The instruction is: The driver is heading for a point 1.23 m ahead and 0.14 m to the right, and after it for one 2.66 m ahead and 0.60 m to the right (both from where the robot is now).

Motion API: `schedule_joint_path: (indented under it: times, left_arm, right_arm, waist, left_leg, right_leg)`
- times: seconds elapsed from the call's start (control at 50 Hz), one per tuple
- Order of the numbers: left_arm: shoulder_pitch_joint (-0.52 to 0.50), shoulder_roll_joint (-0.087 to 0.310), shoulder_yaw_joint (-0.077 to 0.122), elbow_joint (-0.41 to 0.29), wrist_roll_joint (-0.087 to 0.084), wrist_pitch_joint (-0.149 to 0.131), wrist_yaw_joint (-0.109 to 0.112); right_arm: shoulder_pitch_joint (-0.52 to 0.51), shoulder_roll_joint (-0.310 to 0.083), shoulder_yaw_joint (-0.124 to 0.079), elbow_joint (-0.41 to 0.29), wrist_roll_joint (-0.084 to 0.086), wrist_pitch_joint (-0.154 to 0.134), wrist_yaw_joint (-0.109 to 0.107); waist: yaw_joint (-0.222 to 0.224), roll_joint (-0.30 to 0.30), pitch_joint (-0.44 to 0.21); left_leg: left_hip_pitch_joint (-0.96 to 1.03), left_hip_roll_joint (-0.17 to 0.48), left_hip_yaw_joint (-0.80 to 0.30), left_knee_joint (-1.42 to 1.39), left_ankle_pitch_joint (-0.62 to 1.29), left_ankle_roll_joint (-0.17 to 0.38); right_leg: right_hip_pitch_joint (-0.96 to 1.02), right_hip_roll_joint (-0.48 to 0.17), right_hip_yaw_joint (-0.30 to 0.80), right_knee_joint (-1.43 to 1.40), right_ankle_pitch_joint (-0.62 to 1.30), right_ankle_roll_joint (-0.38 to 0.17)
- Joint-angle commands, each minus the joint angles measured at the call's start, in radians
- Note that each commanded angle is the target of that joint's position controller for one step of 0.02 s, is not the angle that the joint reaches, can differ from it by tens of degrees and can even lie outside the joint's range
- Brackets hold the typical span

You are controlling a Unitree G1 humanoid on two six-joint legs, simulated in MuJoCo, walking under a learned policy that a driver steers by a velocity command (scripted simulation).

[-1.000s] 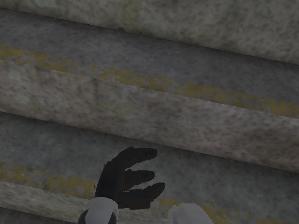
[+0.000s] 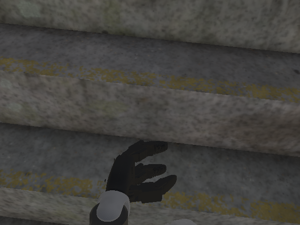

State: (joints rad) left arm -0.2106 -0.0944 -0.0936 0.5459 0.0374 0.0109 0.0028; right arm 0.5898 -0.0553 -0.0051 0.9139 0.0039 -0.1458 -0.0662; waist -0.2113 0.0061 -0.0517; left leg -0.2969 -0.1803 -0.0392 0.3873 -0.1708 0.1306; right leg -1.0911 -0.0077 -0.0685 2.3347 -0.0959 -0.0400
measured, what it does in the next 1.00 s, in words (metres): steps to the right: right foot 0.25 m higher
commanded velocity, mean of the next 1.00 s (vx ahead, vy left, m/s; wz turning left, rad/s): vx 0.74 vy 0.00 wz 0.00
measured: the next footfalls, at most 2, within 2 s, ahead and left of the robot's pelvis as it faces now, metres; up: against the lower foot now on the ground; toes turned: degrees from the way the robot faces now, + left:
right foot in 0.86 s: +0.23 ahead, -0.23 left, +0.25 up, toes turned -5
left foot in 1.26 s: +0.08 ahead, +0.07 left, +0.00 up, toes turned +1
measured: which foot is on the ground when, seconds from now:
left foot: down 0.00-0.88, up 0.90-1.00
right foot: up 0.00-0.84, down 0.86-1.00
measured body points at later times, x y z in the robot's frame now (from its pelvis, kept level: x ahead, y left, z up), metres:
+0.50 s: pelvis -0.01 -0.03 +0.00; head -0.03 +0.03 +0.45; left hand +0.17 +0.14 -0.13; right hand -0.02 -0.24 -0.13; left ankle +0.01 -0.01 -0.74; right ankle +0.04 -0.16 -0.36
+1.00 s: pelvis +0.06 -0.09 +0.12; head +0.03 -0.05 +0.57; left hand +0.25 +0.10 +0.00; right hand +0.09 -0.34 +0.00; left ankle +0.00 +0.05 -0.45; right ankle +0.18 -0.22 -0.49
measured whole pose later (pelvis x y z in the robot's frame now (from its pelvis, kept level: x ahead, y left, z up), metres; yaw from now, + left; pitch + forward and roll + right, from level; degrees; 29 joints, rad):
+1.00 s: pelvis +0.06 -0.09 +0.12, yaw +2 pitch +1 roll -2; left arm 0.01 0.12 -0.01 0.91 0.02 0.04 0.04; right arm 0.34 -0.19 -0.01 0.94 -0.02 0.02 -0.01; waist -0.04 -0.05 -0.09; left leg -0.63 -0.08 -0.15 1.55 -0.23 0.09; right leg -0.84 -0.01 -0.03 1.27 -0.59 -0.08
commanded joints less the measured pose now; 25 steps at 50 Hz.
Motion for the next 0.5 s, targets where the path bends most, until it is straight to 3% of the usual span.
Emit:
schedule_joint_path:
  times: [0.02, 0.06, 0.08, 0.1, 0.16, 0.24, 0.26, 0.42, 0.46, 0.5]
  left_arm:
    - [-0.091, 0.138, 0.077, -0.05, -0.022, -0.009, 0.001]
    - [-0.078, 0.103, 0.077, -0.02, -0.006, -0.016, -0.006]
    - [-0.048, 0.07, 0.072, 0.006, -0.003, -0.018, -0.007]
    - [-0.019, 0.057, 0.069, 0.024, 0.0, -0.019, -0.007]
    - [0.043, 0.066, 0.069, 0.068, 0.01, -0.024, 0.0]
    - [0.077, 0.081, 0.07, 0.108, 0.015, -0.024, 0.011]
    - [0.09, 0.084, 0.069, 0.114, 0.019, -0.023, 0.019]
    - [0.128, 0.119, 0.056, 0.139, 0.008, -0.033, 0.047]
    - [0.14, 0.117, 0.047, 0.141, 0.014, -0.033, 0.049]
    - [0.119, 0.098, 0.033, 0.122, 0.008, -0.023, 0.056]
  right_arm:
    - [0.082, -0.113, -0.058, -0.047, -0.001, -0.014, -0.019]
    - [0.093, -0.073, -0.063, -0.019, -0.003, -0.007, -0.016]
    - [0.067, -0.051, -0.061, -0.01, -0.005, 0.001, -0.009]
    - [0.045, -0.053, -0.062, -0.014, -0.001, 0.004, -0.005]
    - [0.007, -0.063, -0.064, -0.005, 0.009, 0.005, 0.004]
    - [0.001, -0.066, -0.056, 0.042, 0.009, 0.005, 0.004]
    - [-0.001, -0.074, -0.057, 0.05, 0.005, 0.001, 0.006]
    - [-0.061, -0.126, -0.044, 0.104, 0.019, -0.01, 0.016]
    - [-0.075, -0.128, -0.038, 0.127, 0.018, -0.011, 0.017]
    - [-0.037, -0.124, -0.034, 0.157, 0.023, -0.006, 0.018]
  waist:
    - [0.078, -0.055, -0.001]
    - [0.076, 0.036, 0.023]
    - [0.089, 0.09, 0.003]
    - [0.098, 0.111, -0.008]
    - [0.115, 0.134, 0.009]
    - [0.118, 0.136, 0.017]
    - [0.118, 0.175, 0.013]
    - [0.134, 0.09, 0.044]
    - [0.14, 0.086, 0.057]
    - [0.133, 0.076, 0.074]
  left_leg:
    - [0.293, 0.342, -0.541, -0.187, -0.391, -0.1]
    - [0.254, 0.311, -0.496, -0.155, -0.354, -0.084]
    - [0.263, 0.295, -0.495, -0.129, -0.333, -0.079]
    - [0.267, 0.287, -0.491, -0.112, -0.33, -0.087]
    - [0.234, 0.277, -0.478, -0.078, -0.357, -0.097]
    - [0.175, 0.27, -0.458, -0.059, -0.378, -0.113]
    - [0.183, 0.273, -0.465, -0.059, -0.381, -0.117]
    - [0.123, 0.316, -0.484, -0.082, -0.395, -0.083]
    - [0.107, 0.316, -0.473, -0.082, -0.38, -0.064]
    - [0.135, 0.337, -0.492, -0.106, -0.398, -0.066]
  right_leg:
    - [-0.207, -0.016, 0.006, -0.296, 0.072, -0.028]
    - [-0.184, 0.017, -0.013, -0.349, 0.128, -0.038]
    - [-0.214, 0.038, -0.013, -0.279, 0.146, -0.049]
    - [-0.237, 0.044, -0.009, -0.249, 0.149, -0.057]
    - [-0.298, 0.052, 0.003, -0.212, 0.123, -0.053]
    - [-0.332, 0.058, 0.0, -0.166, 0.11, -0.045]
    - [-0.363, 0.06, 0.001, -0.132, 0.092, -0.048]
    - [-0.475, 0.027, 0.011, -0.025, 0.085, -0.032]
    - [-0.497, 0.015, 0.015, -0.01, 0.105, -0.028]
    - [-0.561, 0.006, 0.029, 0.047, 0.055, -0.033]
